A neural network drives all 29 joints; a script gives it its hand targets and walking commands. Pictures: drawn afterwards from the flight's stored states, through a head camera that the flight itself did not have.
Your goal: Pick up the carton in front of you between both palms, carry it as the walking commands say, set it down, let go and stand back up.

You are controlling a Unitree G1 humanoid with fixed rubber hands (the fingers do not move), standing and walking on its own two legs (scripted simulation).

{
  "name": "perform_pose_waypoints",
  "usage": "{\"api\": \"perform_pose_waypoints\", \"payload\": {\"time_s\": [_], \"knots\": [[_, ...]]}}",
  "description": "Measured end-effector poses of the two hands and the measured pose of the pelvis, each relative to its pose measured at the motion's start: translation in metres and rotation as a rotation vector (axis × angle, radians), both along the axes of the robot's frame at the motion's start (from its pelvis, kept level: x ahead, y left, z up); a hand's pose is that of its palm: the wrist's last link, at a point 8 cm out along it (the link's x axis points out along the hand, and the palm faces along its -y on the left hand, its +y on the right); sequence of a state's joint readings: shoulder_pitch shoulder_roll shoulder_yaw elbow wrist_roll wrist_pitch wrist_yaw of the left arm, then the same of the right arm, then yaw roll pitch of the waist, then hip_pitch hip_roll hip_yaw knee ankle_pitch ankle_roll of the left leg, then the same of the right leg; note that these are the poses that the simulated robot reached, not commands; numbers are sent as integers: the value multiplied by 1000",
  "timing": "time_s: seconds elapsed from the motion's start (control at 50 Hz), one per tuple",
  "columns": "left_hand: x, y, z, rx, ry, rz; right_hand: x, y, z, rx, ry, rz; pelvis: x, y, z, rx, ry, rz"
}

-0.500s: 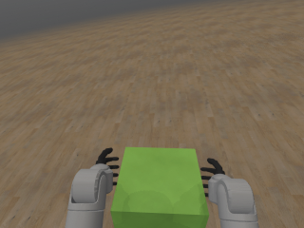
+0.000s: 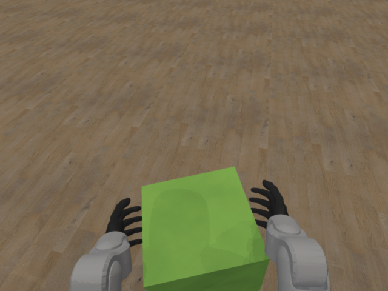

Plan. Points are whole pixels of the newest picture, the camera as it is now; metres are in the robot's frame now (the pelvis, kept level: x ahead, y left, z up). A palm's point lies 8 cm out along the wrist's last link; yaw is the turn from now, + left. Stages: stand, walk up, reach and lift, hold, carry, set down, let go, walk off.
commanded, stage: carry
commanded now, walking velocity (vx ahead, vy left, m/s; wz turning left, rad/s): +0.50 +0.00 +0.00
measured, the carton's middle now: (202, 242) +0.26 +0.01 -0.07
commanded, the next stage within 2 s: none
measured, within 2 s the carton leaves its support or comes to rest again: neither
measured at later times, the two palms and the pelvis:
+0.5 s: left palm (196, 115) +0.50 +0.04 +0.11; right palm (312, 127) +0.49 -0.24 +0.09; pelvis +0.23 -0.11 +0.00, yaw +2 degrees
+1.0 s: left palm (199, 84) +0.62 +0.04 +0.12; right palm (303, 79) +0.64 -0.24 +0.14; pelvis +0.37 -0.11 +0.03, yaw +2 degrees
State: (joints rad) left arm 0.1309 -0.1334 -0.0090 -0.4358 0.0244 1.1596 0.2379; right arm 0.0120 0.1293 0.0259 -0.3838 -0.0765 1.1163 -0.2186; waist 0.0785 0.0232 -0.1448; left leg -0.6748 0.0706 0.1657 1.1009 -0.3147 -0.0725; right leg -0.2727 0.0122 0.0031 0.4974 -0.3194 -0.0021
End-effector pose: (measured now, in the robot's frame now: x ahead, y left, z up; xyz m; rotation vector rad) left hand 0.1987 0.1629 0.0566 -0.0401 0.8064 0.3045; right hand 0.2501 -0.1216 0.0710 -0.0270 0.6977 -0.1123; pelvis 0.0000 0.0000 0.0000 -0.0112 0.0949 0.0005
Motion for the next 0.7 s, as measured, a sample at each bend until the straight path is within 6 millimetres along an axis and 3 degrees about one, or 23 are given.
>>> {"api": "perform_pose_waypoints", "payload": {"time_s": [0.08,0.12,0.18,0.26,0.32,0.38,0.54,0.7], "knots": [[73,-17,36,-4,-198,-33,45,-22,25,-46,-110,-31,44,-15,-1,0,-13,23],[109,-30,51,-8,-306,-77,65,-32,32,-62,-156,-62,70,-19,-11,5,-26,18],[153,-51,68,3,-369,-126,86,-49,29,-44,-131,-98,102,-26,-13,41,-20,-9],[199,-79,69,67,-244,-213,103,-72,12,20,22,-165,141,-33,3,31,-21,-57],[229,-96,59,91,-136,-236,124,-87,-2,42,126,-181,164,-45,10,8,-25,-26],[255,-105,48,51,-118,-179,160,-99,-4,2,140,-133,185,-68,5,36,-39,1],[313,-124,55,42,-207,-55,267,-125,28,-17,4,-45,252,-118,6,20,10,28],[365,-140,45,57,-125,-52,333,-142,39,-45,-28,-44,309,-134,7,41,39,34]]}}
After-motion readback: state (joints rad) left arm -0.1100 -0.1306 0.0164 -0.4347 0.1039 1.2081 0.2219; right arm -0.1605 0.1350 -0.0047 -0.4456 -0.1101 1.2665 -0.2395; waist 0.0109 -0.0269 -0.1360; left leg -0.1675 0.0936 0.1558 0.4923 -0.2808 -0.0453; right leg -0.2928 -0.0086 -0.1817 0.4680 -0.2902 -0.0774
